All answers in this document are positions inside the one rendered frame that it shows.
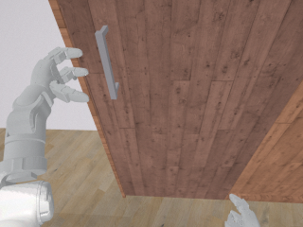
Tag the right robot hand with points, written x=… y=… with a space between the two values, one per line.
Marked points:
x=247 y=218

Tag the handle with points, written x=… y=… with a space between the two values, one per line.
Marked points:
x=106 y=62

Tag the left robot hand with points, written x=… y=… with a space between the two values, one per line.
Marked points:
x=45 y=73

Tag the wardrobe door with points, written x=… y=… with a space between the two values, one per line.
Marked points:
x=276 y=168
x=201 y=82

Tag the left robot upper arm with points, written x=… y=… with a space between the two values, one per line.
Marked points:
x=26 y=204

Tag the robot left forearm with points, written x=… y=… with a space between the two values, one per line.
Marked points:
x=24 y=152

